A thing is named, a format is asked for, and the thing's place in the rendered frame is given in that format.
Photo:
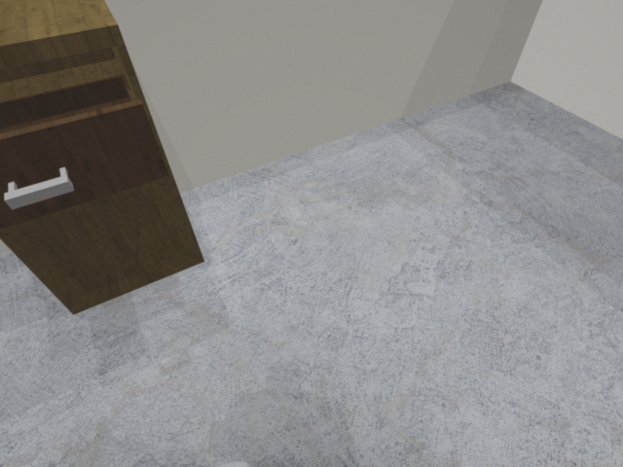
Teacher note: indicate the handle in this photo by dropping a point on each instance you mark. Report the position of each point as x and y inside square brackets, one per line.
[17, 198]

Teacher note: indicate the cabinet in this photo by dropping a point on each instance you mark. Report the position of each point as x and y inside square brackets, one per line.
[98, 250]

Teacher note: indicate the drawer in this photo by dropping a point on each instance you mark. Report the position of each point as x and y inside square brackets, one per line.
[98, 131]

